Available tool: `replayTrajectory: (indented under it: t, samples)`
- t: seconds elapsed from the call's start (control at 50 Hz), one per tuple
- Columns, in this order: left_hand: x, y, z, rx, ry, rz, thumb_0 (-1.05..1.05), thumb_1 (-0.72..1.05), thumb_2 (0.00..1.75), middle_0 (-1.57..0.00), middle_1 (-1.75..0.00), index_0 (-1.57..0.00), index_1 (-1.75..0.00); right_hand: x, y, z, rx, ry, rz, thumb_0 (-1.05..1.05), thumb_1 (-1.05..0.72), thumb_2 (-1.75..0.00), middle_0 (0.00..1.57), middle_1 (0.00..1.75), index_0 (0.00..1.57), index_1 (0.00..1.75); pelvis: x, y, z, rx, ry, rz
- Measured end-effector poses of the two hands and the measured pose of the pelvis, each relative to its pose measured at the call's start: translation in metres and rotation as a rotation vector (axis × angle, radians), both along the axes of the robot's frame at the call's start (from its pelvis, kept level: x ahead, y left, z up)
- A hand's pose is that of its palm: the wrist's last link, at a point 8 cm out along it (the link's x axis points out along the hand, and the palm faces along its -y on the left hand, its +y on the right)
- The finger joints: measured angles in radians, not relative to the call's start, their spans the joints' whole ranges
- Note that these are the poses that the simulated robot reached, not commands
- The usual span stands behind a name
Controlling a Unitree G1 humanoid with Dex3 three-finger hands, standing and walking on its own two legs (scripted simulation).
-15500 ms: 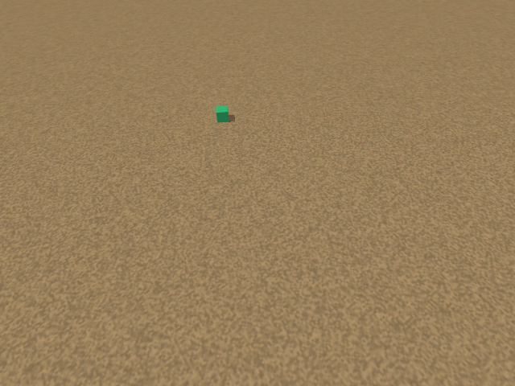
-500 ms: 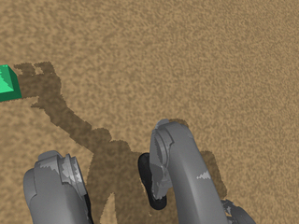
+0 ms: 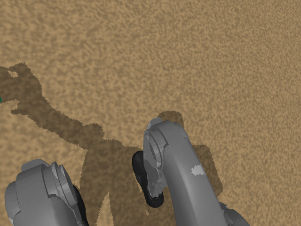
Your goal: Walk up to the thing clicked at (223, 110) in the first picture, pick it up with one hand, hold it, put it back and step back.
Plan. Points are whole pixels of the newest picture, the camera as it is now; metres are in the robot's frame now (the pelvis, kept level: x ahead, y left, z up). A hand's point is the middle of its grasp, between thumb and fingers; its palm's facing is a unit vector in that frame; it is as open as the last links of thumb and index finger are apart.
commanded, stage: rest palm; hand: left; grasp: from above
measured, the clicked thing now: out of the picture +0.52 +0.32 -0.28
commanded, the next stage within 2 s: close in 1.36 s
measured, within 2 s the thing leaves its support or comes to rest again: neither
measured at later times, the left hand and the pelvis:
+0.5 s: hand out of the picture +0.51 +0.32 -0.23, palm faces -0.46 -0.07 -0.89, open 13.7 cm; pelvis +0.00 +0.00 -0.01, yaw -2 degrees
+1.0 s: hand out of the picture +0.50 +0.32 -0.25, palm faces -0.47 -0.09 -0.88, open 13.6 cm; pelvis +0.01 +0.00 -0.01, yaw -3 degrees
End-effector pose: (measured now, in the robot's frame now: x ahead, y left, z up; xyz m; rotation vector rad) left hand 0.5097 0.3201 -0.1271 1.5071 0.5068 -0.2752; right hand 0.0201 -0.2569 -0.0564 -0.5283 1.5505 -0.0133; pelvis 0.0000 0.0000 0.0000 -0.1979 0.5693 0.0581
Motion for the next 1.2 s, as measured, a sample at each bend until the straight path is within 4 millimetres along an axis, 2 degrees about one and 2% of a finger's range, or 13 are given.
replayTrajectory:
  t: [0.18,0.32,0.62,0.84,1.2]
  samples:
    - [0.0,-0.005,-0.024,-0.023,0.007,-0.011,0.0,-0.5,1.08,-0.11,-1.0,-0.1,-1.02,0.0,-0.001,0.006,-0.017,0.018,0.028,0.0,-0.9,-0.89,0.21,0.3,0.2,0.3,0.003,0.001,-0.002,-0.011,-0.007,-0.009]
    - [0.002,-0.006,-0.035,-0.022,-0.022,-0.01,0.0,-0.47,1.08,-0.13,-0.99,-0.12,-1.01,0.006,0.0,0.009,-0.026,0.009,0.053,0.0,-0.9,-0.89,0.21,0.3,0.2,0.3,0.005,0.001,-0.004,-0.017,-0.012,-0.014]
    - [0.0,0.0,-0.047,-0.005,-0.001,0.051,0.0,-0.48,1.02,-0.12,-0.96,-0.12,-0.97,0.015,0.005,0.006,0.001,-0.031,0.096,0.0,-0.91,-0.89,0.21,0.3,0.2,0.3,0.004,0.004,-0.008,-0.03,-0.026,-0.021]
    - [-0.003,0.004,-0.059,-0.024,0.003,0.033,0.0,-0.48,1.04,-0.13,-0.97,-0.12,-0.99,0.013,0.002,0.012,-0.02,0.013,0.116,0.0,-0.91,-0.9,0.21,0.3,0.2,0.3,0.006,0.004,-0.009,-0.04,-0.031,-0.025]
    - [-0.002,-0.007,-0.063,-0.017,-0.018,0.018,0.0,-0.46,1.06,-0.14,-1.0,-0.13,-1.02,0.015,0.007,0.012,0.001,-0.015,0.132,0.0,-0.91,-0.9,0.21,0.3,0.2,0.3,0.005,0.006,-0.01,-0.047,-0.043,-0.032]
